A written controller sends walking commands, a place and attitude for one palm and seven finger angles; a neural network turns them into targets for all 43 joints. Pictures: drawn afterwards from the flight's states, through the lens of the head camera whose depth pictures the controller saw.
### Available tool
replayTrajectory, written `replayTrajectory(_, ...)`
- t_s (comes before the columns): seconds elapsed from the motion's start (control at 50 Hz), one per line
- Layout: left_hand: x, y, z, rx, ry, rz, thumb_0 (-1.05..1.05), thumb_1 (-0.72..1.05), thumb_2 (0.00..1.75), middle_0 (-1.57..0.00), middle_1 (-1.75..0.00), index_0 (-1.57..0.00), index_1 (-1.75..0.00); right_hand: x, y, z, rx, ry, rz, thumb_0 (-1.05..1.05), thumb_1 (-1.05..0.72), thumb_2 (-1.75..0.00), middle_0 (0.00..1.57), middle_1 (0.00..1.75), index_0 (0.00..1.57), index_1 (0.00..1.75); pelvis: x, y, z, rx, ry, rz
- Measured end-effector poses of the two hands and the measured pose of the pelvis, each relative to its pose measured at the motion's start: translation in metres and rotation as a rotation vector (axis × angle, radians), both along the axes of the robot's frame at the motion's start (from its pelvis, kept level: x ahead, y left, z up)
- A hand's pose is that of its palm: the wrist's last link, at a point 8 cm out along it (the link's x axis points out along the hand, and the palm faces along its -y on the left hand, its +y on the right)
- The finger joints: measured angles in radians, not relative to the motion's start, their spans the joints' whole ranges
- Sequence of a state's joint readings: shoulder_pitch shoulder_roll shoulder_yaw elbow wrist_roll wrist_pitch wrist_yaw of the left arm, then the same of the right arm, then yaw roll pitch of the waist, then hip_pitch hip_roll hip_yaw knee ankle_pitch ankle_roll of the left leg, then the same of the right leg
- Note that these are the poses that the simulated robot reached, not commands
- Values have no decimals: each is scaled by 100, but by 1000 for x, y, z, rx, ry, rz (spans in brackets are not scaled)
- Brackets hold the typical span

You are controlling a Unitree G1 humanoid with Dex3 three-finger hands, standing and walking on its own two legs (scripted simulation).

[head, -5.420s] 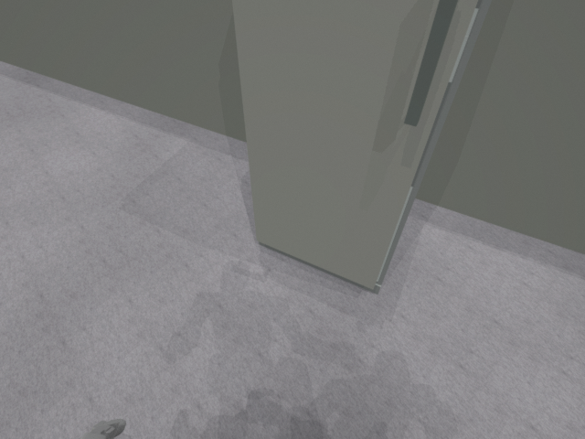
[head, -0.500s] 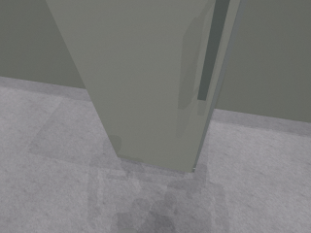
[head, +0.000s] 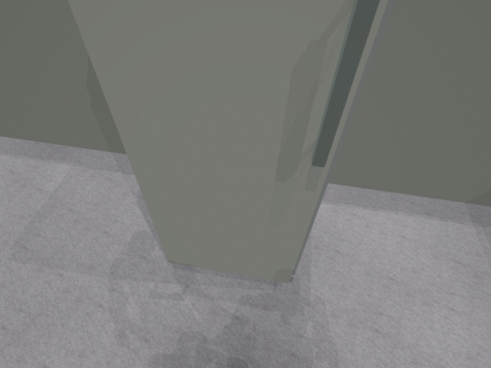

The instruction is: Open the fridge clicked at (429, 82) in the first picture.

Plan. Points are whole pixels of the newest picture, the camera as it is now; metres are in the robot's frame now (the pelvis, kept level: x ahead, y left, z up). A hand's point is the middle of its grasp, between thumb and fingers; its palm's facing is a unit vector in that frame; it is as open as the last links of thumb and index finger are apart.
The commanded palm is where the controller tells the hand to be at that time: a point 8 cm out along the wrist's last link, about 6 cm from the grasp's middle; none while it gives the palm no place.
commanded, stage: look again from close up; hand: right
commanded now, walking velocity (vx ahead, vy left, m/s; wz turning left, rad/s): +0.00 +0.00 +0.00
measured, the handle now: (337, 88) +0.51 -0.12 +0.21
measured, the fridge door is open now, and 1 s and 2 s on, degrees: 0 0 0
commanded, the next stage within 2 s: raise the hand to about handle height in 1.50 s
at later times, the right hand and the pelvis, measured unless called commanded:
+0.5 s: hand out of the picture -0.02 -0.24 -0.17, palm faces +0.00 +0.97 -0.24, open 7.4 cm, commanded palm none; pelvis -0.03 -0.05 +0.00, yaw +0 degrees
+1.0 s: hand out of the picture +0.03 -0.21 -0.17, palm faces -0.01 +0.98 -0.22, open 7.4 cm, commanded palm none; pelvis -0.01 -0.02 +0.00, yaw +1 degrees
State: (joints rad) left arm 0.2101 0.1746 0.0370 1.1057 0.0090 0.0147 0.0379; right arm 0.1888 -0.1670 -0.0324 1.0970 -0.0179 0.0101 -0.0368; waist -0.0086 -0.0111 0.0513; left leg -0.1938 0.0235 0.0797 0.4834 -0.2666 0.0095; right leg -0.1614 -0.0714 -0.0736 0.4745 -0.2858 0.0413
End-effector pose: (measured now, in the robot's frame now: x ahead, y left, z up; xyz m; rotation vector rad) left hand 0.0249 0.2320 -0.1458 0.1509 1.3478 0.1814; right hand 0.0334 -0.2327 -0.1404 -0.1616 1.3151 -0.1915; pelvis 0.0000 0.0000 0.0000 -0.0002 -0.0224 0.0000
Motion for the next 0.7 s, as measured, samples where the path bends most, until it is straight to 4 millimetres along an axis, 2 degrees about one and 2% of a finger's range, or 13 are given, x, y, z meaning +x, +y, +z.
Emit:
replayTrajectory(0.12, 3, -7, 1, 7, -53, -13, 1, 92, 90, -20, -30, -20, -29, -40, -17, -4, -14, 55, 6, 0, -91, -90, 20, 30, 20, 30, -13, -16, -4, 16, 4, 8)
replayTrajectory(0.22, 0, -31, 3, -2, -110, -44, 0, 92, 90, -19, -30, -19, -29, -58, -38, -8, -9, 64, 1, 1, -91, -90, 20, 30, 20, 30, -22, -34, -7, 6, -15, 6)
replayTrajectory(0.3, -7, -44, 3, -7, -115, -54, 0, 93, 90, -20, -30, -20, -29, -60, -50, -5, -11, 41, 7, 1, -91, -90, 20, 30, 20, 29, -27, -44, -6, 4, -19, 7)
replayTrajectory(0.44, -19, -51, 4, -17, -97, -60, 0, 93, 90, -20, -30, -20, -29, -61, -60, 0, -13, 35, 30, 1, -91, -90, 20, 30, 19, 29, -32, -51, -3, -4, -4, 8)
replayTrajectory(0.58, -29, -49, 4, -24, -51, -52, 0, 92, 90, -20, -30, -20, -29, -59, -56, 1, -6, 52, 37, 1, -91, -90, 20, 30, 19, 29, -27, -48, -1, -8, 10, 9)
replayTrajectory(0.7, -28, -42, 3, -21, -30, -43, 0, 91, 90, -20, -30, -20, -29, -48, -47, 1, -1, 51, 41, 1, -91, -90, 20, 30, 20, 29, -20, -42, 0, -8, 9, 11)
